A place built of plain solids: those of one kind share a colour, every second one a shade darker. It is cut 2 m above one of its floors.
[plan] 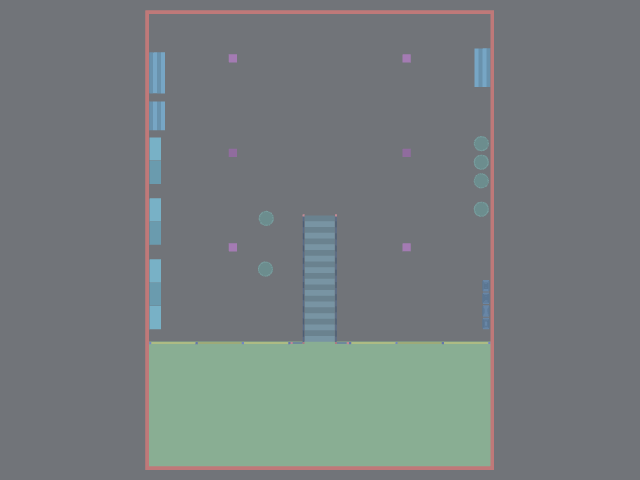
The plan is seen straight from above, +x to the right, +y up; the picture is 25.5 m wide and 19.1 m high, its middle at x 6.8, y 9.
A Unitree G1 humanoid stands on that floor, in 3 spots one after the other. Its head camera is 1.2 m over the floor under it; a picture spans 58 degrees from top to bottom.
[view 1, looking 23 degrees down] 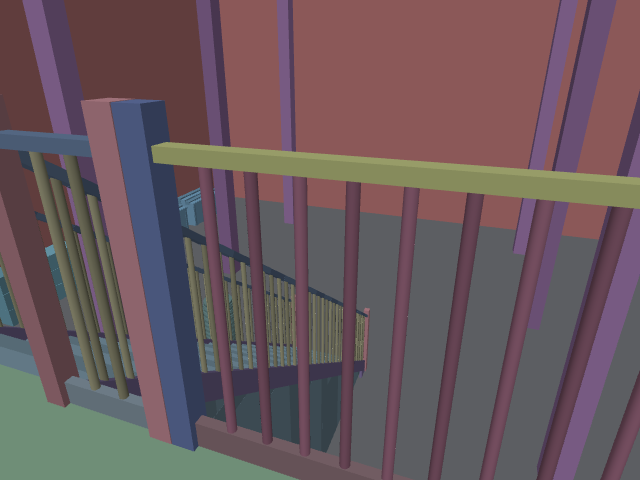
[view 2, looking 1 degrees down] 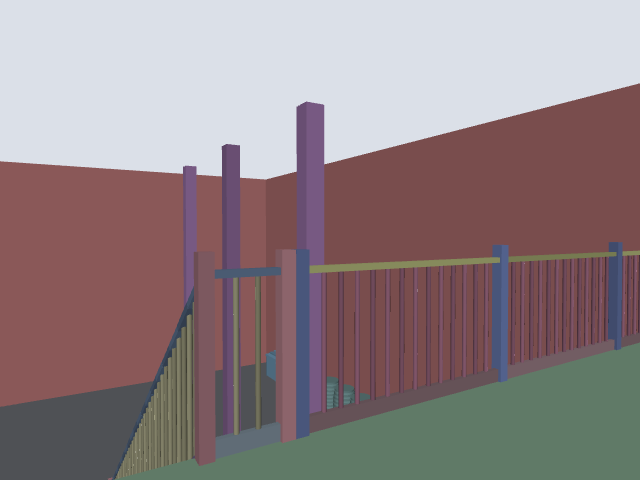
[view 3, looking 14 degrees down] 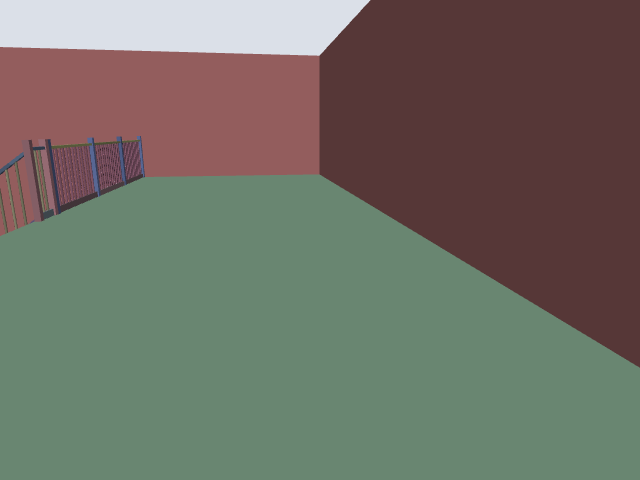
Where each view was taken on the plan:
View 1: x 8.79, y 4.02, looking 110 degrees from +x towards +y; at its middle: ground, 12.84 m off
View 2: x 6.79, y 2.65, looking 59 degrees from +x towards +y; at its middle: post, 6.88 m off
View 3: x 1.00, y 1.98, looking -9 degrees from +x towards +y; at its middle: loft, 4.96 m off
